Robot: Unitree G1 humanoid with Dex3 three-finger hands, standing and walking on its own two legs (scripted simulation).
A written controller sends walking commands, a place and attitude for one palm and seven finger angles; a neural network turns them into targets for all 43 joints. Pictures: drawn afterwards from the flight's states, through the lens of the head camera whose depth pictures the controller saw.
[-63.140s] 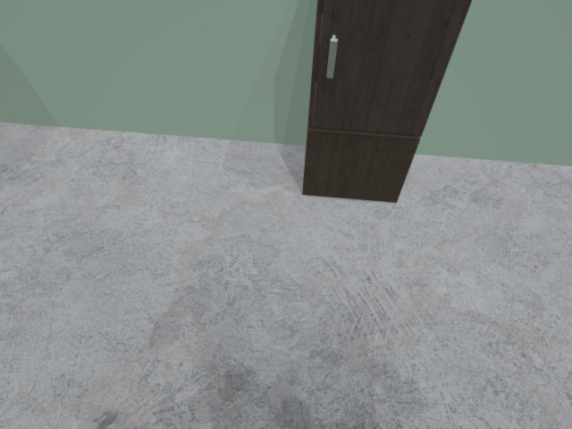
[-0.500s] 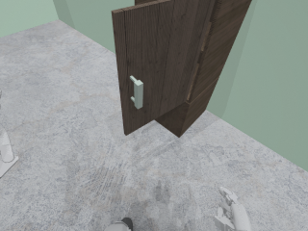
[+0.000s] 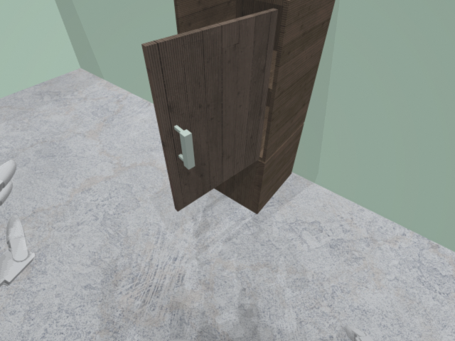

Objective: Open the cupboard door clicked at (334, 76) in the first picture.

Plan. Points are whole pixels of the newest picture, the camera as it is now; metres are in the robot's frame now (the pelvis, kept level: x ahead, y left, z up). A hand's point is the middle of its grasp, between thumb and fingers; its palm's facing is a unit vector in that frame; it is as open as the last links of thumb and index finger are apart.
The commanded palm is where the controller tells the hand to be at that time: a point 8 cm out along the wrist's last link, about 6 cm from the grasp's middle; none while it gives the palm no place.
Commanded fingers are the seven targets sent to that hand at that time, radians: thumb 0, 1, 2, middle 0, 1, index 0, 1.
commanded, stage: stop stepping back and stand still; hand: left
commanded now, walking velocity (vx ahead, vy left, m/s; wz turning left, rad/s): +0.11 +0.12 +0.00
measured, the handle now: (183, 146) +0.64 +0.16 -0.04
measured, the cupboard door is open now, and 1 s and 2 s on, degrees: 79 79 79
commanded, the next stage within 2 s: let the arm hang, fingers relaxed in 1.00 s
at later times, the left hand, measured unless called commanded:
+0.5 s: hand (1, 235) +0.21 +0.31 +0.16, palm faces +0.42 -0.77 -0.48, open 7.4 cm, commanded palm +0.15 +0.34 +0.18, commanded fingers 0.00 0.90 0.90 -0.20 -0.30 -0.20 -0.30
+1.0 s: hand out of the picture +0.18 +0.32 +0.15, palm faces +0.43 -0.77 -0.48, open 7.4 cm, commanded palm +0.12 +0.36 +0.18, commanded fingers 0.00 0.90 0.90 -0.20 -0.30 -0.20 -0.30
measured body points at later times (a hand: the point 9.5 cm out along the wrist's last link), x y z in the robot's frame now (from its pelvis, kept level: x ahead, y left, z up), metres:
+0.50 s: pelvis +0.01 +0.04 +0.00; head +0.03 +0.05 +0.45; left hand +0.18 +0.35 +0.19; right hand +0.21 -0.17 -0.07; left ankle +0.01 +0.15 -0.74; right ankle -0.01 -0.07 -0.74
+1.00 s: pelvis -0.02 +0.05 +0.01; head +0.00 +0.05 +0.46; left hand +0.15 +0.36 +0.17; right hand +0.14 -0.18 -0.09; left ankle +0.01 +0.15 -0.74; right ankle -0.01 -0.07 -0.74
